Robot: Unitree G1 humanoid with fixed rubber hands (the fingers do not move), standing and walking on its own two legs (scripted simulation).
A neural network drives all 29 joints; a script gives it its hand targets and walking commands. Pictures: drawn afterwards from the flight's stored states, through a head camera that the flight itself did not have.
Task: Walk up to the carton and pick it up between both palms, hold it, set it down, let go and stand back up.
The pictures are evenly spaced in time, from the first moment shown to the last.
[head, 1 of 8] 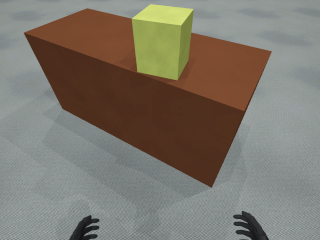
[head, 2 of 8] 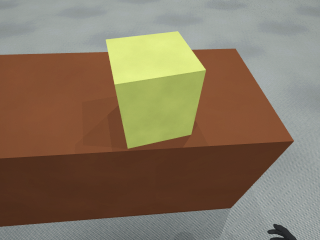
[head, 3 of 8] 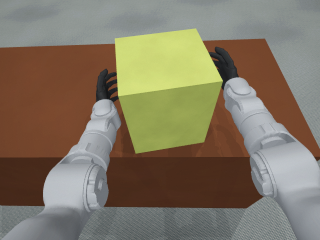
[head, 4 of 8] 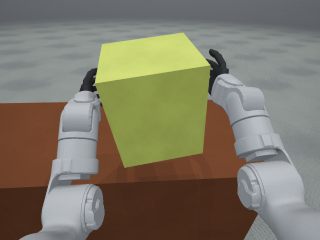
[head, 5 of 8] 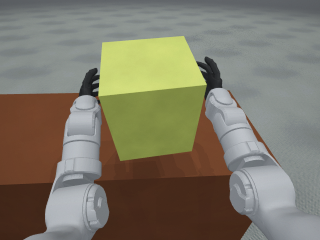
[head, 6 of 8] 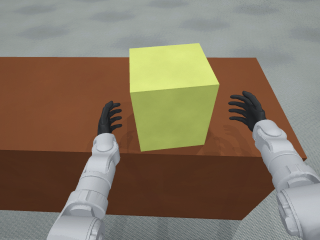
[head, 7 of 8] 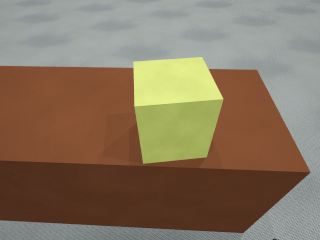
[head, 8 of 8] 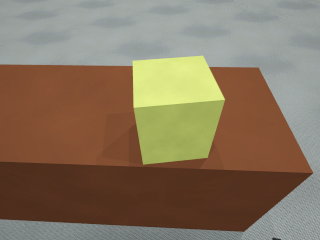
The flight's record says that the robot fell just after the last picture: no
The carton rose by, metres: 0.22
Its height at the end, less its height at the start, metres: +0.00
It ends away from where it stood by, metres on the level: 0.02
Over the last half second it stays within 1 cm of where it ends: yes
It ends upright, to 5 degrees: yes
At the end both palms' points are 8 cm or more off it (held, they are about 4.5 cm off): yes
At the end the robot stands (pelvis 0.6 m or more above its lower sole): yes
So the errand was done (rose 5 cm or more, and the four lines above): yes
